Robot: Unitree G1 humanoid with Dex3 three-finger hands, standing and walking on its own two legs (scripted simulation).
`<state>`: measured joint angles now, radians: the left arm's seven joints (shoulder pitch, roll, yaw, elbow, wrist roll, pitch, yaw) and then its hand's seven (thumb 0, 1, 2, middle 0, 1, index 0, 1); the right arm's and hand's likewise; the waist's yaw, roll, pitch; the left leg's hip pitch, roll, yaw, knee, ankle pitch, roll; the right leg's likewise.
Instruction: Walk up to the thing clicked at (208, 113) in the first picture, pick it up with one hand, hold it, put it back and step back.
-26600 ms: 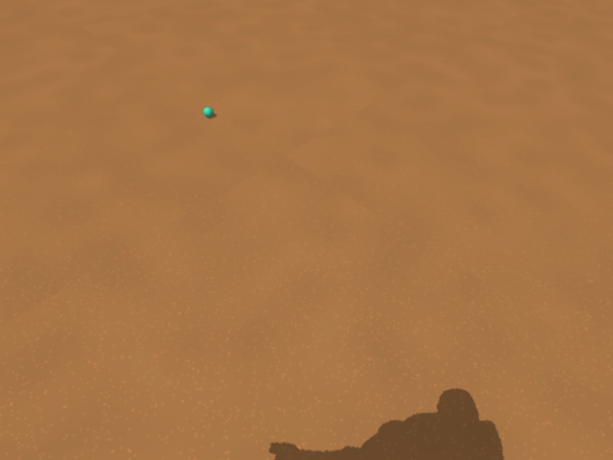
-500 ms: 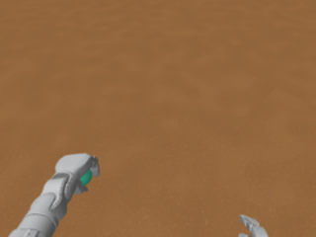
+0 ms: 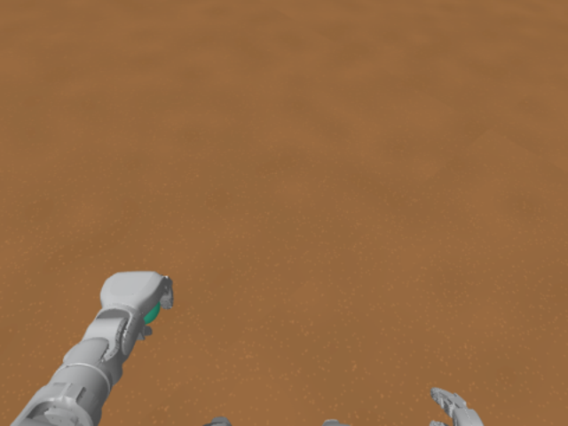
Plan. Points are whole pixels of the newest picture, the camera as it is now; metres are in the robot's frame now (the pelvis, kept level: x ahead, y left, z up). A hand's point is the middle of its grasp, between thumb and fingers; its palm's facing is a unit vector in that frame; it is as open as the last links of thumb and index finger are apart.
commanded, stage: crouch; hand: left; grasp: from above
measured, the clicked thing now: (141, 307) +0.33 +0.23 -0.11
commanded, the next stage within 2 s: lower in 1.62 s
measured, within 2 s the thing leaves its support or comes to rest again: neither
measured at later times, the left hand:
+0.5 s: hand (177, 331) +0.36 +0.23 -0.34, palm faces -0.46 +0.01 -0.89, open 6.8 cm
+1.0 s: hand (188, 339) +0.39 +0.23 -0.49, palm faces -0.46 -0.02 -0.89, open 6.8 cm
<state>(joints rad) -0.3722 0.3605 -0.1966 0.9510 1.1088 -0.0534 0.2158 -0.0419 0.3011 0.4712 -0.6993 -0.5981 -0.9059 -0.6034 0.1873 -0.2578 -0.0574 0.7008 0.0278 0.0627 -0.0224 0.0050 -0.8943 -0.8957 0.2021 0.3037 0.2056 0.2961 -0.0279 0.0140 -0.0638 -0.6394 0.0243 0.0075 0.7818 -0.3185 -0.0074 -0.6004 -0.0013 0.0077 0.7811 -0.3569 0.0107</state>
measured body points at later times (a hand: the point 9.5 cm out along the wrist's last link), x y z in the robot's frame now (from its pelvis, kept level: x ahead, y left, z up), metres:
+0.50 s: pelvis -0.05 +0.01 -0.20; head +0.13 +0.02 +0.21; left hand +0.38 +0.22 -0.29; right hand -0.01 -0.26 -0.34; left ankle +0.04 +0.12 -0.71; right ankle +0.01 -0.13 -0.71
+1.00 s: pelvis -0.06 +0.00 -0.32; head +0.18 +0.03 +0.07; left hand +0.41 +0.23 -0.44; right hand +0.01 -0.28 -0.45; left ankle +0.04 +0.12 -0.71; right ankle +0.01 -0.13 -0.71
